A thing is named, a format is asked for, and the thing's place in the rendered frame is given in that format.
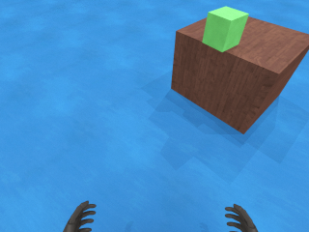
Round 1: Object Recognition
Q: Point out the carton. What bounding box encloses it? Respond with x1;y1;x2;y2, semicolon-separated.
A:
202;6;249;52

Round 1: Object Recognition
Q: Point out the pedestal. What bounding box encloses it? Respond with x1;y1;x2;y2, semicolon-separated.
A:
171;16;309;134

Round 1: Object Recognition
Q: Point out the left robot hand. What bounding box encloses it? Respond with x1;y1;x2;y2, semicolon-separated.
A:
63;200;97;232

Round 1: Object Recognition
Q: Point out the right robot hand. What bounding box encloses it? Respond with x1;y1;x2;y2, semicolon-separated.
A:
225;204;259;232

